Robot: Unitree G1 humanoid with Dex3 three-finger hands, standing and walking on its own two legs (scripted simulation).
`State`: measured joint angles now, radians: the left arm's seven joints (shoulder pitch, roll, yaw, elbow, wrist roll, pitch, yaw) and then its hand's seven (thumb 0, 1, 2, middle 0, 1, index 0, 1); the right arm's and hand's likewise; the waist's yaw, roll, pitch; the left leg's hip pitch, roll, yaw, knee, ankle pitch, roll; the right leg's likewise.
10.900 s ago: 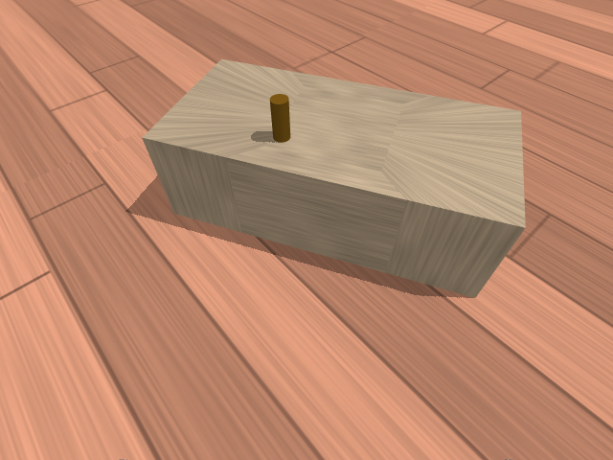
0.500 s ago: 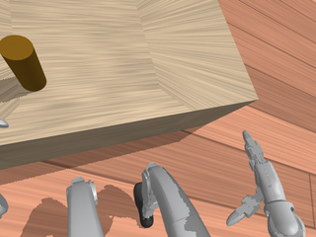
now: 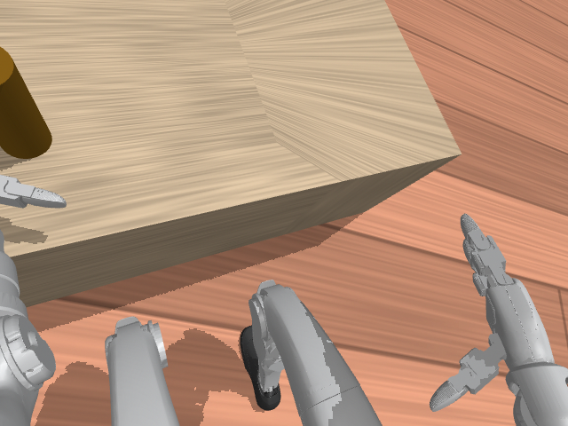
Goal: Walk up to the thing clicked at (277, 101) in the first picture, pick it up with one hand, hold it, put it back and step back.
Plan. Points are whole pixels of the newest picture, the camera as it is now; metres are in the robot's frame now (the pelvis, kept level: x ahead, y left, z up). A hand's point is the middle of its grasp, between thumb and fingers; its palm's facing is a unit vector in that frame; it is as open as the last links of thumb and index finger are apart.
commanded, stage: close in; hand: left
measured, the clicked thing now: (5, 107) +0.56 +0.23 -0.05
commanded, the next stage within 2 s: rest palm in 0.16 s
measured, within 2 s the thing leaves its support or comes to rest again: leaves its support in 1.70 s
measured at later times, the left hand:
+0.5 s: hand (28, 148) +0.52 +0.21 -0.08, palm faces +0.24 -0.97 -0.02, open 17.4 cm
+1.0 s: hand (17, 121) +0.55 +0.22 -0.07, palm faces +0.23 -0.97 +0.00, open 13.4 cm
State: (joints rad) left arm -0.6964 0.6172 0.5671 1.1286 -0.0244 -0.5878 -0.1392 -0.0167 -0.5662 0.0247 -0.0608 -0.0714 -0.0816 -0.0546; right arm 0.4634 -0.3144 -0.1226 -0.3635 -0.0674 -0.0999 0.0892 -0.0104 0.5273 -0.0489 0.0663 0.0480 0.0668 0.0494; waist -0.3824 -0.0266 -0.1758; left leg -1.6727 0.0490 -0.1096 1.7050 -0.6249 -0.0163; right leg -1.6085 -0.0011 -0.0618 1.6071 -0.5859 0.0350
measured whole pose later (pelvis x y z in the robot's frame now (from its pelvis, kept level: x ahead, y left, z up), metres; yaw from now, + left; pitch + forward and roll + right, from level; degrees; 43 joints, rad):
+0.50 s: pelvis +0.00 +0.00 -0.01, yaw +0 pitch +35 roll -6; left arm -0.72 0.60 0.56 1.15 0.04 -0.64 0.00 -0.02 -0.60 0.02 -0.13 -0.06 -0.14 -0.06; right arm 0.48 -0.31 -0.13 -0.44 -0.08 -0.05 0.13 -0.01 0.51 -0.06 0.07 0.05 0.07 0.05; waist -0.41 -0.04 -0.16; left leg -1.70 0.05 -0.10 1.73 -0.64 -0.02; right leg -1.65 0.00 -0.05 1.64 -0.60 0.03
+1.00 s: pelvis +0.00 +0.00 -0.01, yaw -1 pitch +35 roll -7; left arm -0.84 0.72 0.57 1.19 0.05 -0.59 -0.02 -0.01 -0.43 0.28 -0.62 -0.47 -0.63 -0.46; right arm 0.48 -0.34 -0.12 -0.55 -0.05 -0.03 0.13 -0.01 0.50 -0.05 0.07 0.05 0.07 0.05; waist -0.46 -0.05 -0.15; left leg -1.74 0.05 -0.10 1.74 -0.63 -0.01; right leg -1.68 0.01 -0.05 1.64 -0.58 0.04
